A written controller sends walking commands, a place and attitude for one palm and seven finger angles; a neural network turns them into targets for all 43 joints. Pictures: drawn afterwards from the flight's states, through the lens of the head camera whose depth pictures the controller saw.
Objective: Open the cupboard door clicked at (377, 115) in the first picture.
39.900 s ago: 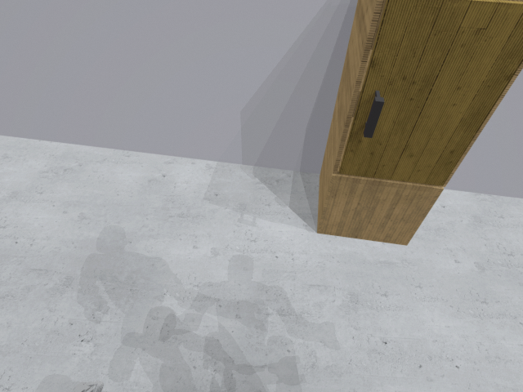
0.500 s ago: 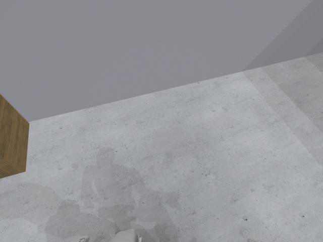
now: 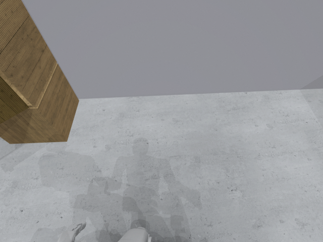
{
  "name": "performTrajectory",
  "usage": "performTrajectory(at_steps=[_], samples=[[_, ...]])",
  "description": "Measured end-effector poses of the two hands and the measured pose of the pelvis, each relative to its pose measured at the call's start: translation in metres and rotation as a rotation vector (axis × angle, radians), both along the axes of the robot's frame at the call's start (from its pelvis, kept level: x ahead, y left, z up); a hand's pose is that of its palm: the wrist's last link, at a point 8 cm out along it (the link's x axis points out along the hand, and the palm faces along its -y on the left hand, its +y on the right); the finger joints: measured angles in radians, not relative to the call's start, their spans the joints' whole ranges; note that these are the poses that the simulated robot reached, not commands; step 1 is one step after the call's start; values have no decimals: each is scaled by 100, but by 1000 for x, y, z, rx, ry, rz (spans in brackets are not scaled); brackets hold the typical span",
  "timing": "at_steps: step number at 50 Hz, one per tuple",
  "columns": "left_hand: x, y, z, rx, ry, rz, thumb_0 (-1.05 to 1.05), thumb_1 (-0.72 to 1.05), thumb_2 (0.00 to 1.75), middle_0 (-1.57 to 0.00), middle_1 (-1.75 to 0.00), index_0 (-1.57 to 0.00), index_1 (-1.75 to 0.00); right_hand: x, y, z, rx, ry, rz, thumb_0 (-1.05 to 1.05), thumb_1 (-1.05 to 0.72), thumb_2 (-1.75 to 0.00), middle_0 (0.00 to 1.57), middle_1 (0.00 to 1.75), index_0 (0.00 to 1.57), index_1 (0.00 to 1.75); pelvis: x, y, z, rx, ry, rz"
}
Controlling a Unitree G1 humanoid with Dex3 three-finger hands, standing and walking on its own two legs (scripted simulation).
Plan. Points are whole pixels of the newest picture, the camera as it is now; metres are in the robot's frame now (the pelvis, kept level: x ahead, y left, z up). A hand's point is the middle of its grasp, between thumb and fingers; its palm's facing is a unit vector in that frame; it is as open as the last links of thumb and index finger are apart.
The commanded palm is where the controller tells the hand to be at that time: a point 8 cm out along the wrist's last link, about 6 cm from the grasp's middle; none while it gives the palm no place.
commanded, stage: turn to face it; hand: left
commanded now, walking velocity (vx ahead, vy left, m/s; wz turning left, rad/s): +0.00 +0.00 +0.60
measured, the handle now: out of the picture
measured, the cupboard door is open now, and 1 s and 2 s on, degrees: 43 43 43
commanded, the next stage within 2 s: take the last steps up to it in 1.18 s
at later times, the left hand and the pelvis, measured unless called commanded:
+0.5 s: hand out of the picture +0.00 +0.24 -0.16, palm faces +0.35 -0.90 -0.24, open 7.4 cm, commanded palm none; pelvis +0.00 +0.01 +0.01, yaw +19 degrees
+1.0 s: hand out of the picture -0.04 +0.17 -0.15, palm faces +0.59 -0.77 -0.23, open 7.4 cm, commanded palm none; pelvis +0.02 -0.03 +0.01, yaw +37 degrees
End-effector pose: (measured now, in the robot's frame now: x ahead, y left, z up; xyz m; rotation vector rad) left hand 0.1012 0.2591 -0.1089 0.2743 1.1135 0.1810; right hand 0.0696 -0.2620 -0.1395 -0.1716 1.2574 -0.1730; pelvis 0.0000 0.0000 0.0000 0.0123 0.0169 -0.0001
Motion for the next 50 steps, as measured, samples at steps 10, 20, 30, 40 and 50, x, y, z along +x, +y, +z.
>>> performTrajectory(at_steps=[10,20,30,40,50], samples=[[-61,-19,-8,-78,68,160,0,90,90,-20,-30,-20,-30,54,8,22,-1,-17,157,1,-91,-90,20,30,19,30,3,-7,12,23,-10,147],[-122,18,-40,-109,155,356,0,90,90,-20,-30,-20,-30,111,59,32,-62,-123,364,1,-91,-90,20,30,20,30,1,14,-2,-13,4,282],[-108,24,-10,-61,53,422,0,91,90,-19,-30,-19,-30,104,60,29,-33,-42,429,1,-90,-90,21,30,20,30,8,2,12,-30,7,379],[-107,-19,5,-8,-30,498,0,90,90,-20,-30,-20,-30,129,30,1,1,29,493,1,-91,-90,21,30,20,30,20,-30,4,-4,-8,520],[-172,-60,-12,-107,55,673,0,90,90,-20,-30,-20,-30,176,74,22,-6,-19,665,1,-91,-90,20,30,19,30,22,-29,11,26,-10,646]])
